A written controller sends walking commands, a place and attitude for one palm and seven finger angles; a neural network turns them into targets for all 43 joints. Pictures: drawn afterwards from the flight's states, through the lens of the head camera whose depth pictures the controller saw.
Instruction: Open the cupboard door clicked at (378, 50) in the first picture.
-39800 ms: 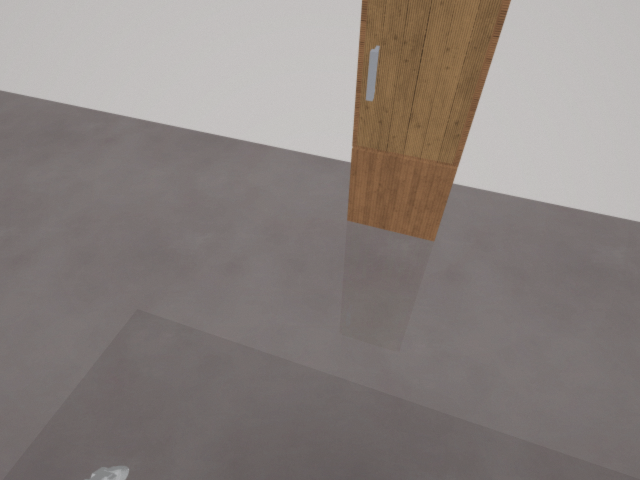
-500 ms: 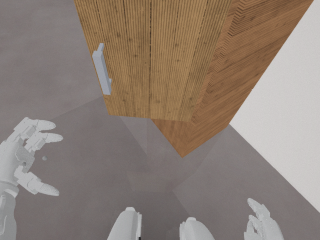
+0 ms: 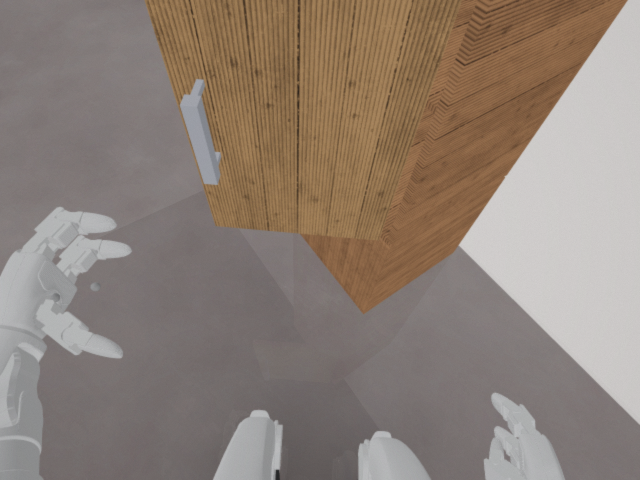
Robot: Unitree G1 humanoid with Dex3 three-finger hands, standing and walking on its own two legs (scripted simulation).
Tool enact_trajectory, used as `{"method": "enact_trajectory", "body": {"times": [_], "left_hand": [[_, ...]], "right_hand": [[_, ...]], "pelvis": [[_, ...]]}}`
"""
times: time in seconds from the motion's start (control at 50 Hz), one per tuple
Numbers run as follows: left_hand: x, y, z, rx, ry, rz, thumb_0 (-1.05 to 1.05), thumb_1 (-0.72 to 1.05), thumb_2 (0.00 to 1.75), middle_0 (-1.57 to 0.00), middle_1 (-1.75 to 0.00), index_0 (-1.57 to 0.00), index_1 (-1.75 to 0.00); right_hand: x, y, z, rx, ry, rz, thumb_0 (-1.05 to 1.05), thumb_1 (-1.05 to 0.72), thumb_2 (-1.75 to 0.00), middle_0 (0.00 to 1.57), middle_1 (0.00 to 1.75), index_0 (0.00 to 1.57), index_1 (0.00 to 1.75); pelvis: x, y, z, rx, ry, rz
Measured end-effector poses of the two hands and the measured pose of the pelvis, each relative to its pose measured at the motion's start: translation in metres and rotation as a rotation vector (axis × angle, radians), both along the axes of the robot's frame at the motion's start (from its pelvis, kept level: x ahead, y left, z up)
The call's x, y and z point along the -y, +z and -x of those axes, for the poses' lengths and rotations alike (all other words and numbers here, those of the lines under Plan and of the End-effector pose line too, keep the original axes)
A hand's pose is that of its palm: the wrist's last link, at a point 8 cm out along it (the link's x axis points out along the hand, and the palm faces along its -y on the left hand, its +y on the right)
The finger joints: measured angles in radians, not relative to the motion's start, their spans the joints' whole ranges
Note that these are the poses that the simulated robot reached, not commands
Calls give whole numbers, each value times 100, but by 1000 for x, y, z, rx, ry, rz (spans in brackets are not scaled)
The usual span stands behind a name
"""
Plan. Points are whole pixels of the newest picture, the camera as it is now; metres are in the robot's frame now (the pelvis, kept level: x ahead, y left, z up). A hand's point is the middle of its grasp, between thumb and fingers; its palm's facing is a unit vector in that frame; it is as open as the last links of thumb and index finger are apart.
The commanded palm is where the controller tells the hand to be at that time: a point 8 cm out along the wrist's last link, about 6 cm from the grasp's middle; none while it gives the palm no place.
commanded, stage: move the hooked fingers beside the handle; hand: left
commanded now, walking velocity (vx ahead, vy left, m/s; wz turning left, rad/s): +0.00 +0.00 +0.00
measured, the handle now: (205, 134) +0.57 +0.21 +0.05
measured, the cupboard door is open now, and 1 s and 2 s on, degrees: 51 51 51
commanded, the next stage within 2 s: none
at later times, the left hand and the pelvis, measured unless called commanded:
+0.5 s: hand (116, 234) +0.38 +0.28 +0.05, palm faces -0.02 -1.00 -0.02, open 13.9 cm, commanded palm +0.37 +0.32 +0.05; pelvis +0.00 +0.01 +0.00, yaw -1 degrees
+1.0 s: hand (134, 192) +0.45 +0.28 +0.05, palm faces -0.01 -1.00 -0.03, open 13.9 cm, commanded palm +0.44 +0.32 +0.05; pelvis -0.01 +0.01 -0.01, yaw -2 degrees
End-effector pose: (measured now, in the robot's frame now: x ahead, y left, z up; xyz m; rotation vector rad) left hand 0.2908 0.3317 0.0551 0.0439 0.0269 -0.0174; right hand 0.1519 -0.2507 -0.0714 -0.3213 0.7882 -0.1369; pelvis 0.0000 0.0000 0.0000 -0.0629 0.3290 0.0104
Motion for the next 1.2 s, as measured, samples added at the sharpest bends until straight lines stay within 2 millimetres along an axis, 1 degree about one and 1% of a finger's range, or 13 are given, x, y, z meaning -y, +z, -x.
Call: {"method": "enact_trajectory", "body": {"times": [0.12, 0.2, 0.3, 0.36, 0.44, 0.66, 0.8, 1.2], "left_hand": [[-5, -2, -22, -11, 7, 10, -1, -49, 30, -30, -120, -30, -120], [-4, 2, -32, 5, -1, 5, -1, -49, 30, -30, -120, -30, -120], [-6, -4, -46, -10, 5, 16, -1, -49, 30, -30, -120, -30, -120], [-4, -3, -53, 1, -2, 11, -1, -49, 30, -30, -120, -30, -120], [1, 0, -62, 17, -12, 13, -1, -49, 30, -30, -120, -30, -120], [-6, -5, -93, 14, 11, 19, -1, -49, 30, -30, -120, -30, -120], [-2, -4, -113, 17, -7, 19, -1, -49, 30, -30, -120, -30, -120], [0, -3, -162, 3, 10, 16, -1, -49, 30, -30, -120, -30, -120]], "right_hand": [[4, -3, 16, -45, -29, 9, 1, -90, -90, 20, 30, 20, 30], [5, -5, 28, -82, -54, 11, 1, -90, -90, 20, 30, 20, 30], [6, -8, 43, -135, -73, 18, 1, -90, -90, 20, 30, 20, 30], [7, -9, 50, -161, -89, 21, 1, -90, -90, 20, 30, 20, 30], [6, -10, 57, -189, -103, 21, 1, -90, -90, 20, 30, 20, 30], [7, -18, 71, -255, -115, 36, 1, -90, -90, 20, 30, 20, 30], [10, -24, 83, -309, -136, 40, 1, -90, -90, 20, 30, 20, 30], [16, -34, 129, -451, -201, 58, 0, -90, -90, 20, 30, 20, 30]], "pelvis": [[-1, -1, 2, -9, -8, 0], [-4, 1, 2, -14, -12, 0], [-6, 0, 2, -24, -16, 0], [-8, 0, 2, -26, -17, 1], [-9, 2, 2, -30, -20, 1], [-10, -5, 4, -52, -23, 6], [-11, -9, 5, -68, -26, 10], [-8, -20, 10, -111, -37, 21]]}}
